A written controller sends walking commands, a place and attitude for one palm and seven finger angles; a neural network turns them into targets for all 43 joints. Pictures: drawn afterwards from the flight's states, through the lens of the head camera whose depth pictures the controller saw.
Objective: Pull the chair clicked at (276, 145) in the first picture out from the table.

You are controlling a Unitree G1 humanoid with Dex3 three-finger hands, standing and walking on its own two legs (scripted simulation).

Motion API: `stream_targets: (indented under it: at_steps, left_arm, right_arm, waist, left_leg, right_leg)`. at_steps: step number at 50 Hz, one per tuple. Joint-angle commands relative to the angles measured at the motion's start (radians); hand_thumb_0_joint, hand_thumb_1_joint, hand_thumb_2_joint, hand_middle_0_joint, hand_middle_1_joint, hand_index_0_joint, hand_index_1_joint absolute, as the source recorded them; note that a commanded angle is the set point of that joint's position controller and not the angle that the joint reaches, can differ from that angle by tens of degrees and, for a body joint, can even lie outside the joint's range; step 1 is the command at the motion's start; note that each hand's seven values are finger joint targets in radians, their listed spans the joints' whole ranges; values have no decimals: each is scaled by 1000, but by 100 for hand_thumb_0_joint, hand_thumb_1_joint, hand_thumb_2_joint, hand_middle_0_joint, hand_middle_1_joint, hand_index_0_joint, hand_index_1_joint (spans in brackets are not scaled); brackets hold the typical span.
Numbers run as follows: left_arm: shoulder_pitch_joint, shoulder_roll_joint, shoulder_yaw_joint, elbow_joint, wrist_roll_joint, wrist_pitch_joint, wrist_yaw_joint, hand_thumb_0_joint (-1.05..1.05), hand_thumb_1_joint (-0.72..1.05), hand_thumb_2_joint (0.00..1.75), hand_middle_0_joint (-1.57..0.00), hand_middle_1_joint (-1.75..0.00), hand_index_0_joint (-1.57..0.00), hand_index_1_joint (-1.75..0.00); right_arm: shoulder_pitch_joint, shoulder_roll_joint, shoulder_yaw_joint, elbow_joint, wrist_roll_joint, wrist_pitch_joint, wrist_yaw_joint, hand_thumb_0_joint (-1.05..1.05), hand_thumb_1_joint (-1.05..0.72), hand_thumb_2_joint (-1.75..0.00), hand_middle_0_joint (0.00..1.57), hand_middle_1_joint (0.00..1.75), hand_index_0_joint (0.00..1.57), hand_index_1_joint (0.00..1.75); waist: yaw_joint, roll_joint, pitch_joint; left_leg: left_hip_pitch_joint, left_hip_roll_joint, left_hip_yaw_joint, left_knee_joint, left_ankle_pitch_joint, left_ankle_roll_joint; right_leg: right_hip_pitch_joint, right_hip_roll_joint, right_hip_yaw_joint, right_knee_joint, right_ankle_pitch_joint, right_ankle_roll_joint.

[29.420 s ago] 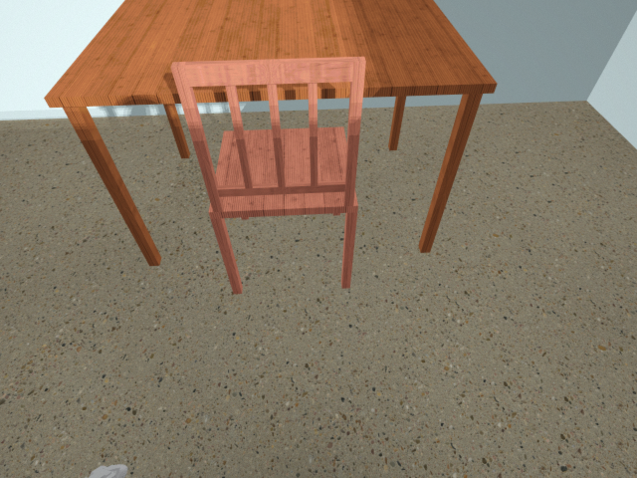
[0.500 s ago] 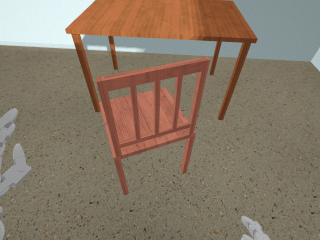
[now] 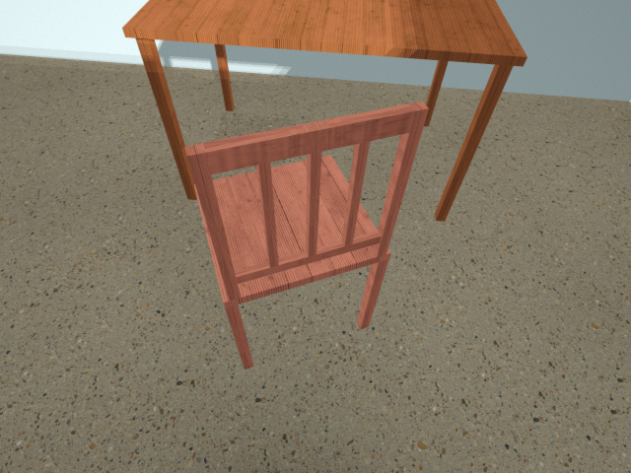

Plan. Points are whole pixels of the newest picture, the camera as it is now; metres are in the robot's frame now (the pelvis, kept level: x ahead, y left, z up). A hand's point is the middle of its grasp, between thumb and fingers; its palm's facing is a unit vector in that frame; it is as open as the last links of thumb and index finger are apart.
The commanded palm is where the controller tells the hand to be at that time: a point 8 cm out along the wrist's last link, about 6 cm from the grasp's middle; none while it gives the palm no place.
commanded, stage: let the arm hang, fingers relaxed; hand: left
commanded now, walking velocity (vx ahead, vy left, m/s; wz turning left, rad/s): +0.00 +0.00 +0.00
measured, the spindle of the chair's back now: (312, 208) +0.61 +0.04 -0.10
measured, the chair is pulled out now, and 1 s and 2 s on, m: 0.50 0.50 0.50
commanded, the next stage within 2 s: look to check the result in 0.56 s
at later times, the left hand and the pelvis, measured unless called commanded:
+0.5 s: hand out of the picture -0.01 +0.14 -0.18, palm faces +0.03 -0.99 -0.16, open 7.3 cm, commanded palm none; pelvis +0.00 -0.01 +0.00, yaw -1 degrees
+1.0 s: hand out of the picture +0.00 +0.14 -0.17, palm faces +0.04 -0.98 -0.18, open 7.4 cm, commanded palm none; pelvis +0.00 -0.02 +0.00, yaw -1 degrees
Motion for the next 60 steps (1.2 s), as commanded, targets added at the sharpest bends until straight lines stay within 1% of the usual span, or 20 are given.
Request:
stream_targets:
  at_steps: [1, 4, 9, 13, 15, 18, 19, 20, 23, 24, 26, 28, 32, 34, 41, 43, 47, 54, 58, 60]
  left_arm:
    - [44, 65, -2, -19, 2, -23, 6, 0, 90, 90, -20, -30, -20, -30]
    - [57, 62, -6, 0, 3, -23, 8, 0, 90, 90, -20, -30, -20, -30]
    - [77, 49, -9, 14, 4, -27, 12, 0, 90, 90, -20, -30, -20, -30]
    - [84, 39, -7, 22, 4, -28, 13, 0, 90, 90, -20, -30, -20, -30]
    - [88, 35, -7, 25, 5, -30, 15, 0, 90, 90, -20, -30, -20, -30]
    - [91, 27, -6, 26, 4, -29, 14, 0, 90, 90, -20, -30, -20, -30]
    - [87, 28, -6, 27, 5, -29, 15, 0, 90, 90, -20, -30, -20, -30]
    - [85, 25, -5, 27, 5, -28, 14, 0, 90, 90, -20, -30, -20, -30]
    - [95, 19, -4, 31, 4, -30, 14, 0, 90, 90, -20, -30, -20, -30]
    - [94, 20, -5, 30, 4, -31, 14, 0, 90, 90, -20, -30, -20, -30]
    - [94, 17, -3, 28, 3, -33, 15, 0, 90, 90, -20, -30, -20, -30]
    - [91, 16, -1, 26, 3, -33, 15, 0, 90, 90, -20, -30, -20, -30]
    - [88, 12, -3, 30, 2, -32, 15, 0, 90, 90, -20, -30, -20, -30]
    - [91, 11, -3, 32, 4, -31, 15, 0, 90, 90, -20, -30, -20, -30]
    - [86, 11, 1, 27, 3, -30, 15, 0, 90, 90, -20, -30, -20, -30]
    - [89, 12, 3, 28, 2, -33, 15, 0, 90, 90, -20, -30, -20, -30]
    - [90, 11, 2, 28, 2, -34, 15, 0, 90, 90, -20, -30, -20, -30]
    - [89, 13, 1, 27, 3, -31, 14, 0, 90, 90, -20, -30, -20, -30]
    - [90, 11, 3, 24, 3, -34, 14, 0, 90, 90, -20, -30, -20, -30]
    - [92, 13, 3, 24, 3, -36, 15, 0, 90, 90, -20, -30, -20, -30]
  right_arm:
    - [58, -100, -18, -21, 3, -17, -10, 0, -90, -90, 20, 30, 20, 30]
    - [59, -97, -17, -7, 4, -15, -9, 0, -90, -90, 20, 30, 20, 30]
    - [63, -81, -17, 16, 4, -14, -7, 0, -90, -90, 20, 30, 20, 30]
    - [63, -68, -14, 30, 2, -17, -8, 0, -90, -90, 20, 30, 20, 30]
    - [64, -62, -14, 32, 3, -16, -9, 0, -90, -90, 20, 30, 20, 30]
    - [63, -54, -13, 37, 2, -17, -11, 0, -90, -90, 20, 30, 20, 30]
    - [67, -49, -14, 39, 3, -15, -10, 0, -90, -90, 20, 30, 20, 30]
    - [68, -53, -14, 37, 2, -14, -11, 0, -90, -90, 20, 30, 20, 30]
    - [69, -45, -15, 41, 2, -17, -13, 0, -90, -90, 20, 30, 20, 30]
    - [72, -44, -14, 42, 4, -16, -13, 0, -90, -90, 20, 30, 20, 30]
    - [76, -47, -16, 44, 3, -19, -14, 0, -90, -90, 20, 30, 20, 30]
    - [80, -43, -15, 46, 3, -21, -15, 0, -90, -90, 20, 30, 20, 30]
    - [79, -42, -16, 53, 4, -18, -16, 0, -90, -90, 20, 30, 20, 30]
    - [76, -35, -16, 57, 4, -17, -16, 0, -90, -90, 20, 30, 20, 30]
    - [81, -39, -15, 58, 3, -21, -17, 0, -90, -90, 20, 30, 20, 30]
    - [86, -38, -16, 59, 4, -23, -18, 0, -90, -90, 20, 30, 20, 30]
    - [78, -36, -16, 62, 5, -22, -19, 0, -90, -90, 20, 30, 20, 30]
    - [71, -37, -14, 60, 5, -17, -18, 0, -90, -90, 20, 30, 20, 30]
    - [74, -40, -16, 58, 5, -22, -18, 0, -90, -90, 20, 30, 20, 30]
    - [72, -39, -15, 59, 5, -22, -19, 0, -90, -90, 20, 30, 20, 30]
  waist:
    - [5, 13, -5]
    - [7, -10, 19]
    - [4, -43, 17]
    - [5, -7, 20]
    - [4, -18, 29]
    - [6, 13, 39]
    - [7, -5, 53]
    - [5, 2, 55]
    - [6, 26, 29]
    - [6, 15, 35]
    - [5, 6, 4]
    - [5, 20, 7]
    - [5, -4, 26]
    - [7, 14, 40]
    - [8, 5, 26]
    - [6, 0, -4]
    - [8, 8, 19]
    - [8, 3, 48]
    - [5, -1, 5]
    - [5, -10, 4]
  left_leg:
    - [-4, 96, -87, -113, 141, 38]
    - [-13, 92, -83, -121, 94, 39]
    - [1, 87, -68, -112, 78, 36]
    - [3, 85, -65, -112, 88, 35]
    - [-1, 83, -63, -106, 96, 33]
    - [-1, 82, -63, -110, 81, 32]
    - [-19, 82, -62, -109, 66, 32]
    - [-24, 79, -61, -108, 60, 28]
    - [-3, 80, -58, -101, 78, 29]
    - [-7, 83, -57, -100, 82, 29]
    - [12, 86, -57, -94, 116, 29]
    - [8, 87, -57, -95, 133, 29]
    - [5, 85, -55, -96, 118, 27]
    - [2, 86, -54, -97, 104, 28]
    - [2, 89, -61, -103, 127, 30]
    - [19, 89, -59, -96, 153, 29]
    - [21, 87, -55, -92, 167, 28]
    - [6, 85, -60, -101, 115, 28]
    - [31, 88, -60, -95, 155, 29]
    - [32, 87, -58, -91, 177, 28]
  right_leg:
    - [-2, -77, 69, -73, 85, -48]
    - [-22, -76, 73, -82, 52, -48]
    - [-41, -82, 87, -91, 36, -51]
    - [-45, -83, 90, -86, 43, -51]
    - [-48, -82, 94, -89, 48, -52]
    - [-57, -81, 95, -89, 37, -54]
    - [-54, -76, 91, -97, 22, -54]
    - [-56, -78, 97, -95, 15, -55]
    - [-50, -80, 100, -92, 37, -57]
    - [-49, -77, 95, -96, 40, -57]
    - [-35, -79, 98, -85, 73, -58]
    - [-27, -79, 95, -82, 88, -57]
    - [-39, -79, 96, -88, 73, -58]
    - [-48, -75, 94, -96, 62, -59]
    - [-29, -75, 90, -82, 85, -58]
    - [-14, -77, 92, -80, 108, -57]
    - [-24, -81, 92, -84, 121, -59]
    - [-39, -75, 93, -100, 68, -59]
    - [-21, -79, 94, -88, 109, -59]
    - [-14, -80, 94, -87, 136, -60]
